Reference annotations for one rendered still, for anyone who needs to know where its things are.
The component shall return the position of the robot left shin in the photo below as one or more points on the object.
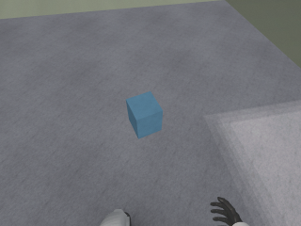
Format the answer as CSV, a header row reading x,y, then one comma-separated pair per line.
x,y
118,210

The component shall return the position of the carton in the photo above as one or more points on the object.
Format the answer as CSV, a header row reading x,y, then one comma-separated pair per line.
x,y
145,114

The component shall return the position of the left robot thigh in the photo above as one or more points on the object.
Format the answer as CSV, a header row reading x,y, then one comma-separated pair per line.
x,y
116,219

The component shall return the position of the robot right hand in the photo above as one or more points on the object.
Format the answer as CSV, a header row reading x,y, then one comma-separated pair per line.
x,y
231,216

